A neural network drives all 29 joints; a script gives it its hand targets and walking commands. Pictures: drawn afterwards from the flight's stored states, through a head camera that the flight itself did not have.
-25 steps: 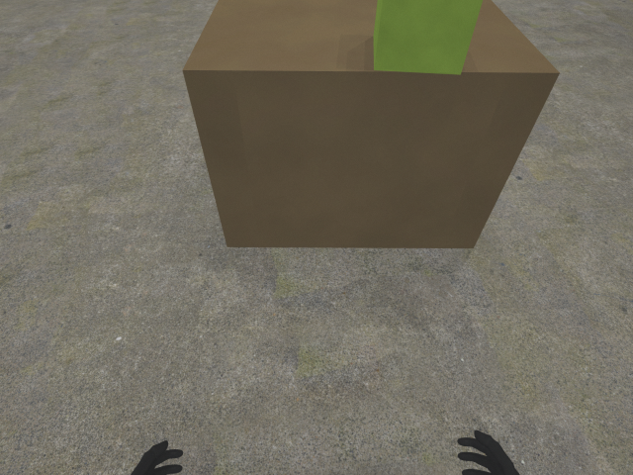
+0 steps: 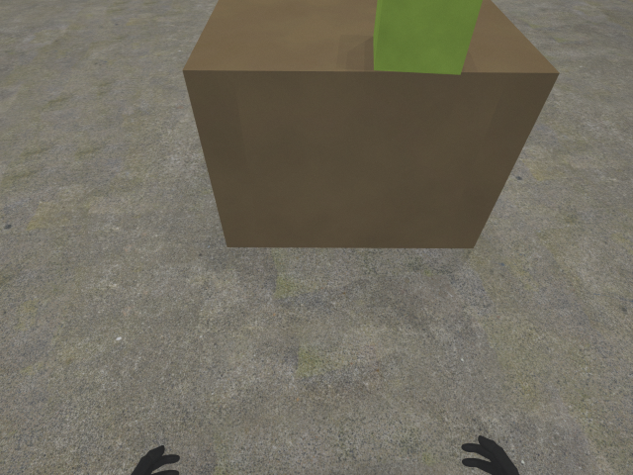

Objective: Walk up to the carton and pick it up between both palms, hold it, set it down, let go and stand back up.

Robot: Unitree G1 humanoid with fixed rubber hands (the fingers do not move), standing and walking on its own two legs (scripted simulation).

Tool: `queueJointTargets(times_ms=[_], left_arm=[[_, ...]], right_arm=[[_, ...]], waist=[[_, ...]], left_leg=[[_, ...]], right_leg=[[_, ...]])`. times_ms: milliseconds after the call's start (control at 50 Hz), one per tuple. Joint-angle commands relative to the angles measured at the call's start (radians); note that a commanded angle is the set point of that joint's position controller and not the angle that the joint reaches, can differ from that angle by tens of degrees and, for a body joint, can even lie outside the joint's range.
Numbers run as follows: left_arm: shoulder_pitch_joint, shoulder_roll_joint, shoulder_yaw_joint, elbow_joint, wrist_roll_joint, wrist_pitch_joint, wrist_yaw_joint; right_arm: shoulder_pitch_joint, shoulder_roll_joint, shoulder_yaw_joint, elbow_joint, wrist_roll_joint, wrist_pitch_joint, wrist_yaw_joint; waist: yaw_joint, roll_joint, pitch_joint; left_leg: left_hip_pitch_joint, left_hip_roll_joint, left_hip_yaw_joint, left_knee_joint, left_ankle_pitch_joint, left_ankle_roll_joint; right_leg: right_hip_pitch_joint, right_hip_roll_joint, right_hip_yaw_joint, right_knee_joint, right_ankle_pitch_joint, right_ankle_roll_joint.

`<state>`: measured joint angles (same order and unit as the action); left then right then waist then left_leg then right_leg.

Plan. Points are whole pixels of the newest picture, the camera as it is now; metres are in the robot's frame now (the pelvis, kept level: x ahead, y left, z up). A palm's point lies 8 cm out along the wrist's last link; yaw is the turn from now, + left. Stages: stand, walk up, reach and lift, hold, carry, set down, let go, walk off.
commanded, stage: stand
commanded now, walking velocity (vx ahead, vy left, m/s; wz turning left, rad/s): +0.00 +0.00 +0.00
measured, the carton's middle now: (422, 6) +1.22 -0.28 +0.12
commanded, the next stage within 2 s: none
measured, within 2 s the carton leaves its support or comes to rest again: neither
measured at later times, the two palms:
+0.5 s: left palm out of the picture +0.11 +0.24 -0.11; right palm out of the picture +0.12 -0.24 -0.10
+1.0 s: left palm out of the picture +0.09 +0.24 -0.11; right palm out of the picture +0.10 -0.24 -0.10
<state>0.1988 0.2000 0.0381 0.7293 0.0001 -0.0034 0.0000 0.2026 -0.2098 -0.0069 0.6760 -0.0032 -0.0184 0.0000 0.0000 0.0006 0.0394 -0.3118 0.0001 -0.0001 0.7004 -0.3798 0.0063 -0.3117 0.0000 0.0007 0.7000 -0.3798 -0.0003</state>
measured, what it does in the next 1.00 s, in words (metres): stands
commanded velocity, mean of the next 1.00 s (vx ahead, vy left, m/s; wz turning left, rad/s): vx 0.00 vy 0.00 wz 0.00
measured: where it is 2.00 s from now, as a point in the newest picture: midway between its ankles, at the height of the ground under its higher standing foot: outside the picture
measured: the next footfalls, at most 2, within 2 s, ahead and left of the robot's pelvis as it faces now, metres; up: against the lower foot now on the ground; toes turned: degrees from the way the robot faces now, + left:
none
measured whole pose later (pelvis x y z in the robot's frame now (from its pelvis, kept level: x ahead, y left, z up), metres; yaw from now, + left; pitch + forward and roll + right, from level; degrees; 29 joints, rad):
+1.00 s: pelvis -0.02 +0.00 +0.00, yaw +0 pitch -2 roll +0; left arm 0.20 0.20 0.04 0.83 0.00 -0.01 0.00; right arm 0.20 -0.22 -0.01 0.77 0.00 -0.03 0.00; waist 0.00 0.00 0.04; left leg -0.31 0.00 0.00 0.70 -0.36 0.01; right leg -0.31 0.00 0.00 0.70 -0.36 0.00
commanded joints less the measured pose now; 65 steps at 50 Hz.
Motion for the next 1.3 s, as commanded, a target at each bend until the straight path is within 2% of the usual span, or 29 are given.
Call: queueJointTargets(times_ms=[0, 60, 80, 100, 180, 200, 240, 300, 340, 360, 380, 440, 460, 520, 560, 580, 680, 760, 800, 840, 880, 980, 1020, 1040, 1060, 1120, 1140, 1220, 1280], left_arm=[[-0.064, 0.271, 0.077, -0.071, 0.035, -0.058, 0.017], [-0.052, 0.291, 0.084, -0.064, 0.028, -0.054, 0.014], [-0.052, 0.284, 0.082, -0.059, 0.036, -0.057, 0.015], [-0.041, 0.299, 0.083, -0.054, 0.028, -0.057, 0.015], [-0.068, 0.287, 0.083, -0.053, 0.026, -0.059, 0.015], [-0.057, 0.279, 0.076, -0.044, 0.028, -0.059, 0.015], [-0.046, 0.283, 0.083, -0.040, 0.027, -0.064, 0.016], [-0.067, 0.277, 0.076, -0.034, 0.023, -0.064, 0.016], [-0.036, 0.281, 0.080, -0.023, 0.027, -0.066, 0.015], [-0.050, 0.292, 0.079, -0.022, 0.026, -0.064, 0.016], [-0.066, 0.282, 0.077, -0.013, 0.032, -0.063, 0.015], [-0.061, 0.285, 0.077, -0.011, 0.025, -0.061, 0.016], [-0.057, 0.286, 0.078, -0.010, 0.023, -0.059, 0.017], [-0.074, 0.281, 0.075, -0.003, 0.029, -0.055, 0.018], [-0.063, 0.285, 0.073, -0.001, 0.027, -0.063, 0.017], [-0.068, 0.290, 0.070, 0.007, 0.027, -0.063, 0.016], [-0.066, 0.302, 0.079, 0.016, 0.027, -0.059, 0.017], [-0.079, 0.300, 0.077, 0.022, 0.028, -0.056, 0.015], [-0.080, 0.285, 0.069, 0.037, 0.021, -0.063, 0.013], [-0.069, 0.284, 0.070, 0.034, 0.029, -0.062, 0.017], [-0.079, 0.279, 0.070, 0.029, 0.022, -0.063, 0.017], [-0.060, 0.286, 0.069, 0.061, 0.018, -0.067, 0.015], [-0.076, 0.294, 0.071, 0.060, 0.024, -0.060, 0.020], [-0.077, 0.286, 0.066, 0.061, 0.028, -0.060, 0.018], [-0.061, 0.288, 0.068, 0.060, 0.028, -0.063, 0.018], [-0.085, 0.304, 0.066, 0.079, 0.032, -0.058, 0.017], [-0.068, 0.298, 0.070, 0.066, 0.020, -0.060, 0.014], [-0.085, 0.293, 0.073, 0.087, 0.032, -0.051, 0.017], [-0.076, 0.298, 0.066, 0.102, 0.016, -0.054, 0.014]], right_arm=[[-0.042, -0.278, -0.102, -0.048, -0.027, -0.050, -0.022], [-0.041, -0.270, -0.100, -0.039, -0.017, -0.052, -0.022], [-0.042, -0.264, -0.097, -0.037, -0.014, -0.054, -0.022], [-0.037, -0.272, -0.097, -0.033, -0.015, -0.053, -0.020], [-0.024, -0.286, -0.103, -0.017, -0.021, -0.055, -0.021], [-0.042, -0.265, -0.099, -0.019, -0.016, -0.057, -0.021], [-0.030, -0.278, -0.097, -0.010, -0.017, -0.052, -0.022], [-0.035, -0.274, -0.096, -0.016, -0.012, -0.056, -0.022], [-0.043, -0.282, -0.095, -0.002, -0.017, -0.057, -0.023], [-0.039, -0.278, -0.098, -0.009, -0.014, -0.056, -0.022], [-0.042, -0.270, -0.100, -0.009, -0.015, -0.056, -0.021], [-0.035, -0.293, -0.100, -0.002, -0.016, -0.056, -0.021], [-0.040, -0.276, -0.100, -0.005, -0.016, -0.057, -0.023], [-0.041, -0.263, -0.096, 0.003, -0.016, -0.058, -0.027], [-0.040, -0.274, -0.096, 0.003, -0.013, -0.053, -0.023], [-0.034, -0.280, -0.099, 0.016, -0.016, -0.052, -0.022], [-0.045, -0.290, -0.099, 0.030, -0.011, -0.051, -0.022], [-0.040, -0.281, -0.096, 0.035, -0.011, -0.055, -0.020], [-0.046, -0.277, -0.094, 0.043, -0.011, -0.057, -0.020], [-0.055, -0.285, -0.096, 0.042, -0.013, -0.055, -0.018], [-0.052, -0.284, -0.094, 0.045, -0.015, -0.054, -0.019], [-0.028, -0.282, -0.089, 0.070, -0.013, -0.054, -0.017], [-0.045, -0.279, -0.089, 0.077, -0.009, -0.051, -0.018], [-0.049, -0.282, -0.094, 0.082, -0.012, -0.054, -0.019], [-0.059, -0.291, -0.095, 0.074, -0.016, -0.052, -0.021], [-0.053, -0.277, -0.092, 0.088, -0.008, -0.051, -0.017], [-0.031, -0.285, -0.088, 0.096, -0.011, -0.052, -0.018], [-0.059, -0.299, -0.093, 0.103, -0.017, -0.047, -0.018], [-0.053, -0.309, -0.088, 0.122, -0.014, -0.053, -0.017]], waist=[[0.015, -0.009, -0.096], [0.006, 0.042, -0.090], [0.005, 0.007, -0.088], [0.005, 0.038, -0.085], [0.000, -0.010, -0.098], [0.004, 0.030, -0.093], [0.009, 0.022, -0.098], [-0.011, -0.002, -0.103], [0.020, 0.040, -0.088], [0.012, -0.006, -0.107], [-0.005, 0.007, -0.118], [0.006, 0.034, -0.110], [0.008, 0.004, -0.105], [0.002, -0.008, -0.091], [0.000, 0.034, -0.083], [-0.005, -0.009, -0.090], [0.003, 0.020, -0.078], [-0.005, -0.021, -0.064], [-0.005, 0.028, -0.065], [0.003, -0.016, -0.065], [0.010, 0.012, -0.069], [0.004, -0.025, -0.053], [0.005, 0.006, -0.036], [0.000, -0.017, -0.069], [0.004, 0.017, -0.076], [-0.007, -0.031, -0.023], [0.008, 0.010, -0.007], [0.004, -0.001, -0.039], [0.009, 0.032, -0.012]], left_leg=[[0.006, 0.087, -0.106, -0.111, 0.296, 0.082], [0.030, 0.096, -0.099, -0.105, 0.328, 0.083], [0.021, 0.099, -0.116, -0.107, 0.314, 0.085], [0.027, 0.099, -0.110, -0.110, 0.308, 0.084], [0.042, 0.100, -0.114, -0.101, 0.329, 0.085], [0.047, 0.097, -0.103, -0.102, 0.309, 0.077], [0.046, 0.098, -0.105, -0.104, 0.333, 0.083], [0.050, 0.105, -0.109, -0.108, 0.349, 0.088], [0.032, 0.098, -0.113, -0.112, 0.360, 0.084], [0.044, 0.104, -0.127, -0.110, 0.368, 0.089], [0.056, 0.102, -0.113, -0.101, 0.384, 0.086], [0.039, 0.115, -0.131, -0.125, 0.355, 0.087], [0.045, 0.102, -0.122, -0.117, 0.349, 0.088], [0.036, 0.098, -0.103, -0.111, 0.317, 0.083], [0.036, 0.094, -0.107, -0.102, 0.322, 0.085], [0.049, 0.095, -0.114, -0.115, 0.299, 0.086], [0.033, 0.105, -0.122, -0.131, 0.289, 0.084], [0.032, 0.094, -0.119, -0.139, 0.266, 0.080], [0.052, 0.100, -0.134, -0.159, 0.278, 0.082], [0.029, 0.099, -0.132, -0.154, 0.261, 0.084], [0.027, 0.106, -0.146, -0.158, 0.258, 0.090], [0.039, 0.097, -0.129, -0.166, 0.255, 0.082], [0.028, 0.099, -0.140, -0.170, 0.207, 0.086], [0.046, 0.096, -0.125, -0.157, 0.240, 0.079], [0.051, 0.099, -0.132, -0.156, 0.229, 0.084], [0.018, 0.090, -0.131, -0.176, 0.196, 0.079], [0.028, 0.096, -0.138, -0.183, 0.198, 0.083], [0.018, 0.102, -0.145, -0.200, 0.179, 0.079], [-0.009, 0.111, -0.169, -0.226, 0.143, 0.078]], right_leg=[[0.058, -0.093, 0.069, -0.086, 0.275, -0.083], [0.030, -0.086, 0.067, -0.084, 0.277, -0.079], [0.038, -0.084, 0.071, -0.084, 0.261, -0.083], [0.033, -0.084, 0.071, -0.083, 0.276, -0.079], [0.023, -0.086, 0.073, -0.083, 0.279, -0.080], [0.027, -0.088, 0.079, -0.094, 0.263, -0.085], [0.046, -0.094, 0.082, -0.101, 0.302, -0.081], [0.050, -0.090, 0.076, -0.096, 0.317, -0.079], [0.060, -0.092, 0.074, -0.099, 0.314, -0.085], [0.067, -0.095, 0.074, -0.089, 0.335, -0.085], [0.058, -0.095, 0.070, -0.086, 0.342, -0.083], [0.065, -0.091, 0.077, -0.085, 0.329, -0.078], [0.058, -0.091, 0.075, -0.094, 0.320, -0.080], [0.064, -0.096, 0.078, -0.118, 0.326, -0.078], [0.049, -0.108, 0.092, -0.121, 0.299, -0.090], [0.034, -0.104, 0.086, -0.119, 0.299, -0.089], [0.040, -0.091, 0.082, -0.116, 0.265, -0.079], [0.035, -0.096, 0.094, -0.138, 0.243, -0.083], [0.026, -0.108, 0.101, -0.151, 0.219, -0.083], [0.043, -0.097, 0.097, -0.148, 0.237, -0.083], [0.043, -0.101, 0.103, -0.146, 0.236, -0.086], [0.038, -0.107, 0.101, -0.154, 0.226, -0.081], [0.020, -0.100, 0.110, -0.160, 0.212, -0.082], [0.030, -0.098, 0.095, -0.155, 0.221, -0.079], [0.021, -0.101, 0.108, -0.162, 0.210, -0.081], [0.015, -0.105, 0.108, -0.180, 0.205, -0.082], [0.001, -0.110, 0.129, -0.190, 0.172, -0.080], [0.042, -0.097, 0.099, -0.185, 0.174, -0.075], [0.032, -0.087, 0.104, -0.177, 0.128, -0.069]])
